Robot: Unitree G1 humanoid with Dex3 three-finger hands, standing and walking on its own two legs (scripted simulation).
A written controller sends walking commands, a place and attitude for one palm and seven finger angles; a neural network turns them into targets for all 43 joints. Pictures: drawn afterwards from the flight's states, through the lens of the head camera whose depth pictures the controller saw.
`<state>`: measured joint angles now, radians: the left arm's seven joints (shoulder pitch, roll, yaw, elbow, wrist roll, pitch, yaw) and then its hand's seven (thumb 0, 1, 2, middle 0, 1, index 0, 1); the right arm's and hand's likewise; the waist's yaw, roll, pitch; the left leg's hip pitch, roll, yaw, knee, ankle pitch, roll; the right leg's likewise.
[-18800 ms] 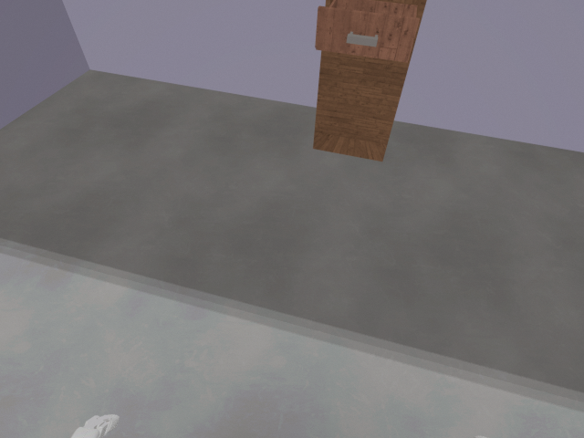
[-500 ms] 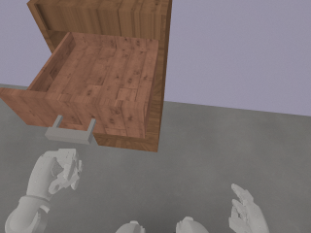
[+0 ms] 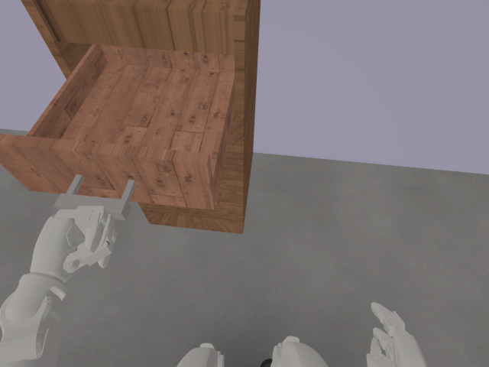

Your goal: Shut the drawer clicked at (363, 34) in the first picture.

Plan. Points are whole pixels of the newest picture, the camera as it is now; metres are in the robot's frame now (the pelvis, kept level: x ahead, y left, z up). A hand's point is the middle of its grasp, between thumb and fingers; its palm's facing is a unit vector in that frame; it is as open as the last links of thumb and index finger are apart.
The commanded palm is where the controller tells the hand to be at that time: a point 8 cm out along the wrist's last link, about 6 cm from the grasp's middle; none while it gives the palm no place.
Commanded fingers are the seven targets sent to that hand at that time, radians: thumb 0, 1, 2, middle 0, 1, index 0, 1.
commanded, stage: push the drawer shut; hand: left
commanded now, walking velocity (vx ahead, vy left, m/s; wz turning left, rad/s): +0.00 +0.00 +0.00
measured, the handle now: (99, 195) +0.37 +0.26 +0.05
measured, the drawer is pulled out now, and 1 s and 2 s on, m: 0.27 0.14 0.02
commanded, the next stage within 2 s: none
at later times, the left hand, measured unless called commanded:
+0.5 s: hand (122, 205) +0.35 +0.21 +0.05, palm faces -0.11 -0.99 -0.06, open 3.1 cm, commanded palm +0.34 +0.27 +0.05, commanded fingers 0.00 0.90 0.90 -1.40 -1.60 -1.40 -1.60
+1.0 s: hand (134, 175) +0.41 +0.21 +0.05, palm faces -0.11 -0.99 -0.05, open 3.0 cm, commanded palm +0.40 +0.26 +0.05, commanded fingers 0.00 0.90 0.90 -1.40 -1.60 -1.40 -1.60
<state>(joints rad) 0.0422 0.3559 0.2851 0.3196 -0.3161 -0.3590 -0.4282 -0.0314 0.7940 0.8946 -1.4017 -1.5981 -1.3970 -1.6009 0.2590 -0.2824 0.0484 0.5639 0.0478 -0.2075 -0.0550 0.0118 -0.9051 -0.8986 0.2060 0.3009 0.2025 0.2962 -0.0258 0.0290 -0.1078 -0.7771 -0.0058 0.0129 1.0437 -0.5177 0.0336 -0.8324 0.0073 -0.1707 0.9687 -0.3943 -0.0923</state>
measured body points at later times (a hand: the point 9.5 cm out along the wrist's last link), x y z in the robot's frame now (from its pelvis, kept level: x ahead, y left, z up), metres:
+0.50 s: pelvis -0.01 +0.00 +0.00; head +0.08 +0.01 +0.44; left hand +0.35 +0.27 +0.06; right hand +0.12 -0.25 -0.10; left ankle -0.01 +0.10 -0.67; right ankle +0.05 -0.07 -0.67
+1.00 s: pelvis +0.00 +0.02 +0.00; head +0.10 +0.02 +0.44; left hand +0.41 +0.26 +0.06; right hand +0.09 -0.24 -0.11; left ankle -0.01 +0.10 -0.67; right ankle +0.05 -0.07 -0.67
